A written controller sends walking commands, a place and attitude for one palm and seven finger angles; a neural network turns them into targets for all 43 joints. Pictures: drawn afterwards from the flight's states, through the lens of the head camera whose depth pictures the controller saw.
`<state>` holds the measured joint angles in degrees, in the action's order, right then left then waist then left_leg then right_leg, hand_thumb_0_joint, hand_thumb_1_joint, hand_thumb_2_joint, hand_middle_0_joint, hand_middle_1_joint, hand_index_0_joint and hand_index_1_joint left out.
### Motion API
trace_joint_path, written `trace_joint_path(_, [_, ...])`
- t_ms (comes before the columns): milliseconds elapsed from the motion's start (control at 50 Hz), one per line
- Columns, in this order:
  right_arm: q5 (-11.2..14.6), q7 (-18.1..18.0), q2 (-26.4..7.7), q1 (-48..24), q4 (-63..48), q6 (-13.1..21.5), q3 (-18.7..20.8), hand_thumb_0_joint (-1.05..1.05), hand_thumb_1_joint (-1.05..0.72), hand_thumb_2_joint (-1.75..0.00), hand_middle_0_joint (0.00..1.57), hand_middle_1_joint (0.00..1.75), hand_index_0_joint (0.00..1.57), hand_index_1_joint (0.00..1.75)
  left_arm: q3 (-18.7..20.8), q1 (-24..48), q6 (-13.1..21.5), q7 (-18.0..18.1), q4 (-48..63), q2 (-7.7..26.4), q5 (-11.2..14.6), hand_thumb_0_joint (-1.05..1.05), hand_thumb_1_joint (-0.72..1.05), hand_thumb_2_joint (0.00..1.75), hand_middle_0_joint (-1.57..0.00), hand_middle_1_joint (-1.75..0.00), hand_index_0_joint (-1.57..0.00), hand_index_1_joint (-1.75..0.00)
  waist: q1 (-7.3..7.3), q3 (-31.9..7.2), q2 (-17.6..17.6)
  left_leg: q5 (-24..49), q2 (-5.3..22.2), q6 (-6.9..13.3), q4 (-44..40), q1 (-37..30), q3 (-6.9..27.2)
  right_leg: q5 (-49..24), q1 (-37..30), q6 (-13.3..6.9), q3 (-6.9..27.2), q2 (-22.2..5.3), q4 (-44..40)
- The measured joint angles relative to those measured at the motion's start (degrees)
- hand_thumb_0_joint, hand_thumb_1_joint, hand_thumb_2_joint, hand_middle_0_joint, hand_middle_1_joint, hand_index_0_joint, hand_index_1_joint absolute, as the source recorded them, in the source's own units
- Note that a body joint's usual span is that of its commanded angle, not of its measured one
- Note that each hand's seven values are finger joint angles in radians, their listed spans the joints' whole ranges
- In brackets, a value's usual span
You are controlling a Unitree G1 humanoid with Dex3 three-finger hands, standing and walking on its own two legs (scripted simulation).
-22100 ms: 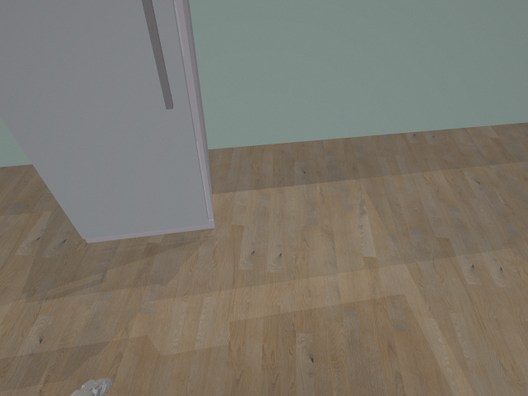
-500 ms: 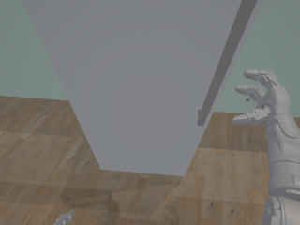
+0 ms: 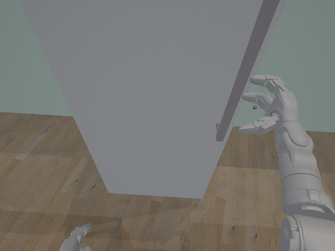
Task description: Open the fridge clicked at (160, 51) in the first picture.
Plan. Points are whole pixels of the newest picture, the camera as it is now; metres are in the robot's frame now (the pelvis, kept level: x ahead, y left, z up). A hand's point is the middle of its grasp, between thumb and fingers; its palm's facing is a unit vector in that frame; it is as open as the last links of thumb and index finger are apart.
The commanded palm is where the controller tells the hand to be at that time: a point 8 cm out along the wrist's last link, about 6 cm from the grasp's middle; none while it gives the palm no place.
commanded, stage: feel for the door with the fingertips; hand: right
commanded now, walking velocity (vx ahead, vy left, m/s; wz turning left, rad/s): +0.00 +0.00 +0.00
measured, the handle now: (237, 80) +0.49 -0.12 +0.18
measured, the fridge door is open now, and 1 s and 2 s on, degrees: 0 0 0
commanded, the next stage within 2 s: slide the fingers in behind the handle in 0.68 s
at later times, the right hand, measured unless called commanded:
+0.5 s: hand (250, 103) +0.43 -0.15 +0.15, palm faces -0.02 +1.00 +0.00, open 14.0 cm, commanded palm +0.41 -0.21 +0.14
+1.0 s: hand (247, 102) +0.44 -0.15 +0.15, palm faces -0.03 +1.00 +0.01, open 13.8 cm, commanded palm +0.41 -0.20 +0.14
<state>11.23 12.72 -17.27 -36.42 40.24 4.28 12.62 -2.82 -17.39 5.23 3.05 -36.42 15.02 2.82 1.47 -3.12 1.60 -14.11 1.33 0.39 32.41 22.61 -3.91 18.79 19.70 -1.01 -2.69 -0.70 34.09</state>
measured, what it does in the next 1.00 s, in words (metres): stands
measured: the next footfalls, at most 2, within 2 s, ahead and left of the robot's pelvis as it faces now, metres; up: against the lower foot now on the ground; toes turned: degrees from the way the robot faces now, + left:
none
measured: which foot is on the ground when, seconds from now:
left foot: down 0.00-1.00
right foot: down 0.00-1.00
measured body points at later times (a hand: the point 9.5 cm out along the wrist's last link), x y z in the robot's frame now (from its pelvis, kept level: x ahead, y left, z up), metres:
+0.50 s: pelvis +0.00 +0.01 +0.00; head +0.02 +0.02 +0.45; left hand +0.09 +0.27 -0.11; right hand +0.43 -0.21 +0.15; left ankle +0.02 +0.12 -0.73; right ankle -0.02 -0.10 -0.73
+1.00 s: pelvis -0.01 +0.00 +0.00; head +0.02 +0.01 +0.45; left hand +0.06 +0.26 -0.12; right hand +0.44 -0.20 +0.15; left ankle +0.02 +0.12 -0.73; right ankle -0.02 -0.11 -0.73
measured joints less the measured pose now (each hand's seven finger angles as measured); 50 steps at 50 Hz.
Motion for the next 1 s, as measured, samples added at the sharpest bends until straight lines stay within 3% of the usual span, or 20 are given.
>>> trace_joint_path(120, [-0.8,-2.2,1.3,0.1,0.9,-2.0,-0.2,-0.01,0.50,-0.30,0.30,1.20,0.30,1.20,0.2,-0.1,-0.7,-0.3,0.4,-0.1,-0.1,0.01,0.90,0.90,-0.21,-0.30,-0.20,-0.30,0.67,0.1,0.2,-0.1,-0.1,0.2,0.2,0.2,0.3,-0.2,-0.2,0.1,-0.3,-0.1,-0.3])
trace_joint_path(260, [-1.9,-4.2,1.5,0.2,0.8,0.9,1.5,-0.01,0.50,-0.30,0.30,1.20,0.30,1.20,0.1,-0.2,-0.8,0.0,-0.1,-0.5,-0.5,0.01,0.90,0.90,-0.21,-0.30,-0.20,-0.30,1.07,0.9,-0.3,0.1,-0.7,0.5,0.2,0.1,0.7,-0.4,-0.7,0.5,-0.8,-0.6,-0.8])
trace_joint_path(440, [-1.3,-1.6,-2.2,-3.3,6.1,1.0,2.1,-0.01,0.50,-0.30,0.30,1.20,0.30,1.20,0.5,-1.3,-1.0,0.5,-0.7,0.5,0.0,0.01,0.90,0.90,-0.21,-0.30,-0.20,-0.30,1.29,0.8,0.1,0.6,-0.9,0.9,-0.4,0.4,0.2,-0.8,-0.1,0.8,-0.2,-0.8,-0.9])
trace_joint_path(560, [-0.9,-0.8,-1.8,-5.5,9.0,1.9,1.8,-0.01,0.50,-0.30,0.30,1.20,0.30,1.20,0.8,-1.5,-0.7,0.4,-1.1,1.1,-0.1,0.01,0.90,0.90,-0.21,-0.30,-0.20,-0.30,1.46,0.8,0.0,0.5,-0.7,0.8,0.1,1.4,-0.1,-0.8,1.1,0.7,0.1,-0.7,-0.3])
trace_joint_path(840, [-2.8,-1.0,-2.4,-9.6,14.9,5.7,2.7,-0.01,0.50,-0.30,0.37,1.25,0.36,1.24,0.5,-2.4,-0.6,-0.2,-1.5,0.3,-0.5,0.01,0.90,0.90,-0.21,-0.30,-0.20,-0.30,2.28,0.7,-0.4,0.5,-0.5,0.6,1.2,3.5,0.2,-0.5,3.4,0.4,-0.1,-0.5,1.1])
trace_joint_path(1000, [-2.1,-1.4,-2.0,-8.1,14.2,6.2,3.3,-0.01,0.50,-0.30,0.35,1.23,0.34,1.22,0.5,-3.3,-0.5,-0.8,-1.3,0.3,-0.6,0.01,0.90,0.90,-0.21,-0.30,-0.20,-0.30,2.35,0.1,-0.1,0.7,-0.5,0.3,1.2,4.0,0.9,-0.4,3.6,0.1,-0.8,-0.5,1.2])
